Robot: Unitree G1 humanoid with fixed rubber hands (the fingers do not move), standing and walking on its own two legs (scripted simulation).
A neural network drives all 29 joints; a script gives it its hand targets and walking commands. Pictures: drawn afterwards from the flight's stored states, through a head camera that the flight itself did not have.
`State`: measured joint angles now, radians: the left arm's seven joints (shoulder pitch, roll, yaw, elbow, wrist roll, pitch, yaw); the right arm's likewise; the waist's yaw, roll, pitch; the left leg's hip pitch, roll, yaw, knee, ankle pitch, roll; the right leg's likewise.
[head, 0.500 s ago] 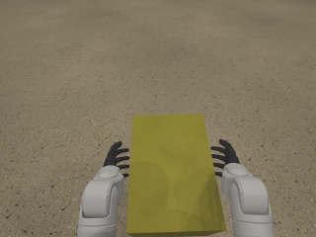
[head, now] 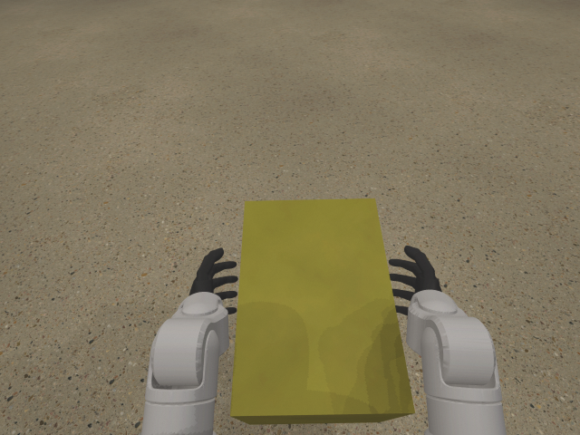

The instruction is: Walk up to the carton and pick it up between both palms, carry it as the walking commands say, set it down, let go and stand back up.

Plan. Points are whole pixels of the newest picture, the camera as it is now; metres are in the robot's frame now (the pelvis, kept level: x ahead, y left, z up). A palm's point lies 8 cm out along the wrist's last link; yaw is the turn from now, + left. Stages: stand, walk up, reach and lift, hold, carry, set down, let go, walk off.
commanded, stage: carry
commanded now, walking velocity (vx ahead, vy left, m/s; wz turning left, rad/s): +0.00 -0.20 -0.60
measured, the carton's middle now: (312, 312) +0.32 +0.00 +0.00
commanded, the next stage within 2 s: none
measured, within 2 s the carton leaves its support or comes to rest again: neither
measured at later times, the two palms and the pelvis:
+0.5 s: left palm (283, 350) +0.22 +0.04 +0.07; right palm (541, 414) +0.16 -0.23 +0.07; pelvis -0.08 -0.03 -0.02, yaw -15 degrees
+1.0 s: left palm out of the picture +0.13 -0.07 +0.09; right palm out of the picture +0.01 -0.32 +0.10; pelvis -0.18 -0.07 +0.01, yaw -30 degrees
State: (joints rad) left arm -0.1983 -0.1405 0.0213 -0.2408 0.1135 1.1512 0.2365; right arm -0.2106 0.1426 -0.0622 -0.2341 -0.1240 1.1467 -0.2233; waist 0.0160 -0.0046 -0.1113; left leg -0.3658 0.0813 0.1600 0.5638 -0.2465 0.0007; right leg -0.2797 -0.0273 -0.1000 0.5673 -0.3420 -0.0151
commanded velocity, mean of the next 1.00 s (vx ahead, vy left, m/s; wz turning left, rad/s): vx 0.00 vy -0.20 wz -0.60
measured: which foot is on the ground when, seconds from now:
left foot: down 0.00-0.56, up 0.58-0.84, down 0.86-1.00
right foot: down 0.00-0.38, up 0.40-0.52, down 0.54-0.88, up 0.90-1.00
